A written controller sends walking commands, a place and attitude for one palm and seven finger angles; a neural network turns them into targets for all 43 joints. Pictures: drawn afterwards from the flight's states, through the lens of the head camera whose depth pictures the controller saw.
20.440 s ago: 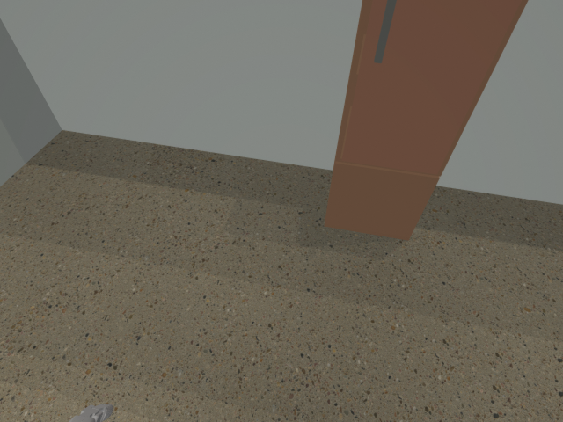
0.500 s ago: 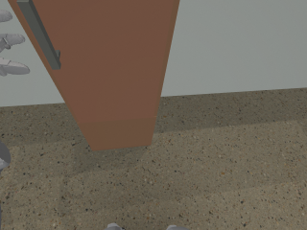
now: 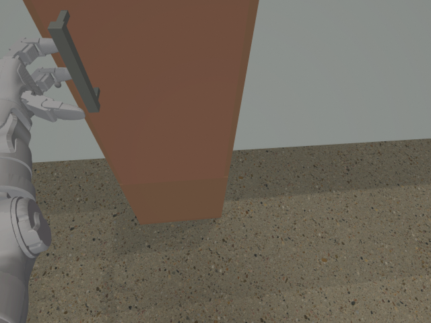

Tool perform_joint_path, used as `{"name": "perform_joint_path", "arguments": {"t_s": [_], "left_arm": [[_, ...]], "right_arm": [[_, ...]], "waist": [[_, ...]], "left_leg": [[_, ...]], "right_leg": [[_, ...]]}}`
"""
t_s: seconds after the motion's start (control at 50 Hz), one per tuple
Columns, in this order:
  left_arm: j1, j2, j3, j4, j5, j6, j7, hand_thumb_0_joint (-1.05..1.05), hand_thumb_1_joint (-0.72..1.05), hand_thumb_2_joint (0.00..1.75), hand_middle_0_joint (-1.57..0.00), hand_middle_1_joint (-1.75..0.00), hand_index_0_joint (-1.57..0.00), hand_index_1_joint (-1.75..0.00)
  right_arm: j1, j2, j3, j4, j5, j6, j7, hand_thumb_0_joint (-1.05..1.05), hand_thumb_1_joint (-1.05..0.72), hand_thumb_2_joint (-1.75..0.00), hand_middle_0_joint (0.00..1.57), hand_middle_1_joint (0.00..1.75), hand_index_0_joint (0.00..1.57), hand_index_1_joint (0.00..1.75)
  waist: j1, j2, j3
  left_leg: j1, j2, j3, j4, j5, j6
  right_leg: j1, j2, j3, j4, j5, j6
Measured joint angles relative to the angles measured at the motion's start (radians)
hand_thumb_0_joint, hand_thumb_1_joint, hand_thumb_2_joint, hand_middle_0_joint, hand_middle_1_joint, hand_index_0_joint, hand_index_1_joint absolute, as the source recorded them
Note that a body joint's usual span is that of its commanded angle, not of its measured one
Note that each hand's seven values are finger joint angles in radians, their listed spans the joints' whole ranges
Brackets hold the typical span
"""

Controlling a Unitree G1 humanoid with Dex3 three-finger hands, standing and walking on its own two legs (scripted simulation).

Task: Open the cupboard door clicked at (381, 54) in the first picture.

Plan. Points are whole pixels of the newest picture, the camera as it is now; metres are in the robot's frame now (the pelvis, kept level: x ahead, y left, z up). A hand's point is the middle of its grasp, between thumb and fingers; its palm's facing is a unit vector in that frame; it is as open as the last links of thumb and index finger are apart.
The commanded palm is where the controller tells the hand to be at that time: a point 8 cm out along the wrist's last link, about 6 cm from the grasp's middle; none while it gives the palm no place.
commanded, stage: slide the fingers in behind the handle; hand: left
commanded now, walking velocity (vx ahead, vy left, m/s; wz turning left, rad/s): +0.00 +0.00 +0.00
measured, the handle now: (80, 66) +0.55 +0.22 +0.16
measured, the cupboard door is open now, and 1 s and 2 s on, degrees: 0 0 0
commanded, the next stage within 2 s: close the thumb around the handle in 1.04 s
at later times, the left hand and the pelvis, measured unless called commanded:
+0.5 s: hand (82, 82) +0.50 +0.20 +0.16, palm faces +0.03 -1.00 +0.01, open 13.9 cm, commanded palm +0.48 +0.26 +0.16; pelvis -0.01 +0.00 +0.00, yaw +0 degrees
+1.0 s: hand (81, 84) +0.50 +0.20 +0.16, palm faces +0.05 -1.00 +0.01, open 13.9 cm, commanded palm +0.47 +0.26 +0.16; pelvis -0.01 +0.00 +0.00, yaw +0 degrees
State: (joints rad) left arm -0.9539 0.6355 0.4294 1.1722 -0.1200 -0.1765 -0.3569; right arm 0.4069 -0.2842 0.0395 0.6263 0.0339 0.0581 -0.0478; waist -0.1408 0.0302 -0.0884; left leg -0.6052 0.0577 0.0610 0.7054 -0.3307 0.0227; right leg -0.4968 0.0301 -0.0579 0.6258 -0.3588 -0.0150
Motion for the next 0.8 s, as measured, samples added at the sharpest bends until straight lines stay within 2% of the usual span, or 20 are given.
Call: {"name": "perform_joint_path", "arguments": {"t_s": [0.1,0.34,0.54,0.66,0.8], "left_arm": [[-0.016,-0.018,-0.014,0.020,0.000,0.004,0.014,-0.02,-0.50,0.30,-0.30,-1.20,-0.30,-1.20],[-0.084,-0.021,-0.055,0.063,0.011,-0.015,0.053,-0.02,-0.50,0.30,-0.29,-1.20,-0.30,-1.20],[-0.076,-0.036,-0.020,0.061,0.026,-0.017,0.088,-0.02,-0.50,0.30,-0.30,-1.20,-0.31,-1.21],[-0.074,-0.048,-0.045,0.051,0.026,-0.016,0.109,-0.02,-0.50,0.30,-0.30,-1.20,-0.31,-1.21],[-0.071,-0.061,-0.028,0.055,0.030,-0.018,0.110,-0.02,-0.50,0.30,-0.30,-1.20,-0.31,-1.21]], "right_arm": [[-0.019,-0.003,0.002,0.000,0.001,-0.006,0.000,0.01,-0.91,-0.90,0.20,0.30,0.21,0.30],[-0.003,-0.015,-0.002,0.022,-0.002,-0.032,-0.004,0.01,-0.91,-0.90,0.20,0.30,0.21,0.30],[0.046,-0.012,-0.006,0.032,-0.010,-0.028,0.008,0.01,-0.91,-0.90,0.20,0.30,0.21,0.30],[0.060,-0.001,-0.008,0.041,-0.012,-0.033,0.012,0.01,-0.91,-0.90,0.20,0.30,0.21,0.30],[0.041,0.001,-0.005,0.039,-0.014,-0.040,0.015,0.01,-0.91,-0.90,0.20,0.30,0.21,0.30]], "waist": [[0.004,0.000,0.001],[-0.015,-0.005,0.022],[-0.031,0.001,0.016],[-0.026,0.005,0.016],[-0.027,0.004,0.011]], "left_leg": [[0.004,-0.003,-0.004,0.002,0.003,0.000],[-0.029,-0.004,-0.017,0.014,0.014,-0.003],[-0.027,0.002,-0.001,0.008,0.013,-0.001],[-0.026,0.001,-0.004,0.006,0.014,-0.002],[-0.020,0.002,0.000,0.005,0.013,-0.001]], "right_leg": [[0.003,-0.003,-0.004,0.007,-0.002,-0.001],[-0.026,-0.003,-0.017,0.021,0.003,-0.004],[-0.033,0.002,0.000,0.020,0.007,-0.003],[-0.030,0.001,-0.002,0.017,0.008,-0.004],[-0.026,0.002,0.002,0.016,0.008,-0.003]]}}
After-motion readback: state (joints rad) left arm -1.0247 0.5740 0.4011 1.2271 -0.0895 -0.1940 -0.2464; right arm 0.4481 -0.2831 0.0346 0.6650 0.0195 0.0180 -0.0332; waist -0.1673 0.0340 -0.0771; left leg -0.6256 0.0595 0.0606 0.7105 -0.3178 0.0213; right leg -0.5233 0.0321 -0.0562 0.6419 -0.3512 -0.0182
